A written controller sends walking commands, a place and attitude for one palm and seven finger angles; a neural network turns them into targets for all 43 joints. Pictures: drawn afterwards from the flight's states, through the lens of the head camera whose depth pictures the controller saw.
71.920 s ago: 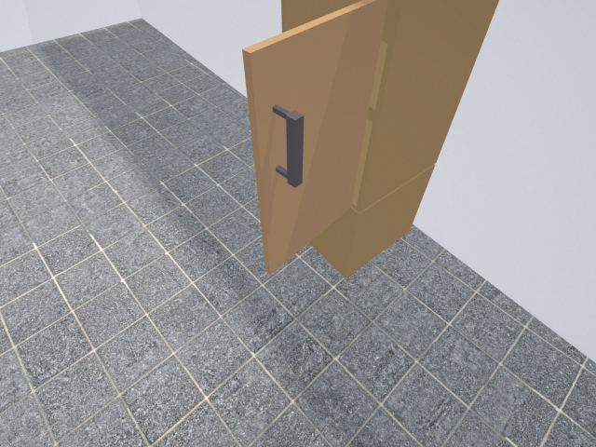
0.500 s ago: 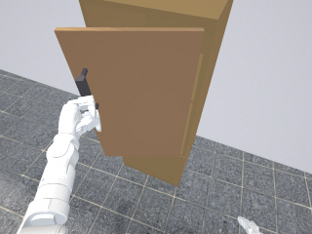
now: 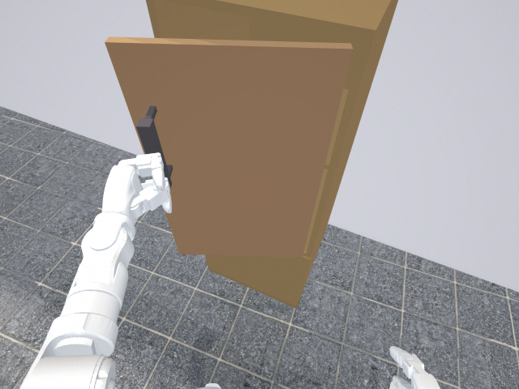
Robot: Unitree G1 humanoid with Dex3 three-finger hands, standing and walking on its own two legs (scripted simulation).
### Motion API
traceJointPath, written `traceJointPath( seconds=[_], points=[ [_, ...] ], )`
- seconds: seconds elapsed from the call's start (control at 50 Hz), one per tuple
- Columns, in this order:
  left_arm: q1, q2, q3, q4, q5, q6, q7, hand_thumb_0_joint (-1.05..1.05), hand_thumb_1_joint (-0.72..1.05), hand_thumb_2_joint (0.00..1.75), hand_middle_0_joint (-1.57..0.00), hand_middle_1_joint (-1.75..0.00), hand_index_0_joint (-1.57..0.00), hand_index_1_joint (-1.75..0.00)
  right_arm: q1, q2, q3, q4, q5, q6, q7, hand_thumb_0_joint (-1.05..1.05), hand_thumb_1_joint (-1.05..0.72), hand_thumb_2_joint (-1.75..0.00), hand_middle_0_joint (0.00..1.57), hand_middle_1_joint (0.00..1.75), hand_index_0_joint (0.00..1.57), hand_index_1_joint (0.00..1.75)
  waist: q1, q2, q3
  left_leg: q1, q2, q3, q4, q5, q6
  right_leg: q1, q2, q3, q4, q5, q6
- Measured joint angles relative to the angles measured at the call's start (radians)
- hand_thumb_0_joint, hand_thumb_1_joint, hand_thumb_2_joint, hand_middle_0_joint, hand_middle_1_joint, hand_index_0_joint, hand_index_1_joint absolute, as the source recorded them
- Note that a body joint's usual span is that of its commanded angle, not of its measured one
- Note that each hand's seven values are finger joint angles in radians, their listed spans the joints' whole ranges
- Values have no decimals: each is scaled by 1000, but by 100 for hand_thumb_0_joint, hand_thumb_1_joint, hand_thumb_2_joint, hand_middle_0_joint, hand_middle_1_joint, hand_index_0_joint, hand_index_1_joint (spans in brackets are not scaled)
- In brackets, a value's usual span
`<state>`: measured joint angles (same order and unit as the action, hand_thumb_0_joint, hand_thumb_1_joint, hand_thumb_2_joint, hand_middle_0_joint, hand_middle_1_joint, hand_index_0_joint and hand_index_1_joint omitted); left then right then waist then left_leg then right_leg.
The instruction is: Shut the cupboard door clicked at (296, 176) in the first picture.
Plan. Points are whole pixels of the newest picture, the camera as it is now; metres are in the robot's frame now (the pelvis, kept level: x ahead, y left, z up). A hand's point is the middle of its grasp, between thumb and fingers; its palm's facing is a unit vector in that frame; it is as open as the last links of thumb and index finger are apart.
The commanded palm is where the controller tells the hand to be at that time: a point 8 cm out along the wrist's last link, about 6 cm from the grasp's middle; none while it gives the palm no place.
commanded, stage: push the door shut along its arc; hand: left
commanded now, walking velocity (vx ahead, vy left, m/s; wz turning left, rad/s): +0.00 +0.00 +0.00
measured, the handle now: (158, 150) +0.49 +0.19 +0.10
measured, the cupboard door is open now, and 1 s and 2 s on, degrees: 23 5 0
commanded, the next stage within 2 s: pull the fist back off the door in 1.90 s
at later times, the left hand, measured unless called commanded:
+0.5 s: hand (173, 163) +0.45 +0.16 +0.10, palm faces -0.14 -0.99 -0.03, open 3.2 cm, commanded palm +0.45 +0.19 +0.10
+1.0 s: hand (209, 137) +0.52 +0.11 +0.10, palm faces -0.29 -0.96 -0.01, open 3.1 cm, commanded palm +0.53 +0.15 +0.10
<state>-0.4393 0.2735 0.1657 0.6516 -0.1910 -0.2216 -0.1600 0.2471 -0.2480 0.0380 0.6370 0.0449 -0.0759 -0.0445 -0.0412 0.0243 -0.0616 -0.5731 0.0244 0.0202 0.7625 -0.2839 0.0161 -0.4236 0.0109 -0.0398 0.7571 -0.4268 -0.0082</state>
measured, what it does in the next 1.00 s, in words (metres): stands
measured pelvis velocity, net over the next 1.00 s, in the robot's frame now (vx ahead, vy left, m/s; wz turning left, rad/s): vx -0.01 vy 0.01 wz -0.01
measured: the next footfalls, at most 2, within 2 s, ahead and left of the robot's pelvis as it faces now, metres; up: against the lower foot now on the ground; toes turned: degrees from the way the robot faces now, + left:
none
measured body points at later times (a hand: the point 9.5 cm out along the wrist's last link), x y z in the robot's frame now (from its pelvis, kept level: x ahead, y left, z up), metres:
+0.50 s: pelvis -0.01 +0.00 -0.01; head +0.05 +0.01 +0.43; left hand +0.45 +0.21 +0.11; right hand +0.05 -0.27 -0.13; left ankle +0.06 +0.11 -0.71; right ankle -0.02 -0.11 -0.71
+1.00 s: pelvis -0.01 +0.01 -0.03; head +0.11 +0.02 +0.40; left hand +0.53 +0.16 +0.10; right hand -0.02 -0.27 -0.14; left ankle +0.06 +0.11 -0.71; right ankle -0.02 -0.11 -0.71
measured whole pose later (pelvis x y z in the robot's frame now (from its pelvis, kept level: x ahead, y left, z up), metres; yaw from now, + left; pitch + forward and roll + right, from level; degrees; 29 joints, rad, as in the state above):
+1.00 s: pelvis -0.01 +0.01 -0.03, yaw -1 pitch +19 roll -4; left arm -1.15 0.48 0.21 1.27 -0.11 -0.24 -0.35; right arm 0.40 -0.28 0.02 0.72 0.00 -0.10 -0.02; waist -0.20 0.04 -0.08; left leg -0.97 0.04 -0.01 0.96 -0.32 0.02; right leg -0.80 0.03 -0.06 0.94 -0.47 -0.01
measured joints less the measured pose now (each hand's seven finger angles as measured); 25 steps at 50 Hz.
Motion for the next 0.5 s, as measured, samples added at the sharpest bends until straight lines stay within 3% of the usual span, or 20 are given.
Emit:
traceJointPath(
  seconds=[0.3, 0.5],
  points=[
    [-231, 57, 7, 255, -4, -50, -78, 2, 90, 90, -133, -150, -131, -150, 76, -22, -20, 47, -3, 10, 7, 1, -91, -90, 20, 30, 21, 30, -19, 7, -9, -90, -5, -12, 45, -9, 4, -82, -4, -12, 42, -13, 3],
    [-385, 114, -1, 418, -3, -74, -130, 2, 90, 90, -132, -150, -132, -150, 100, -31, -22, 79, -8, 2, 2, 1, -91, -90, 20, 30, 21, 30, -51, 6, -7, -170, -4, -27, 87, -11, 4, -155, -1, -26, 80, -18, 1]
  ],
)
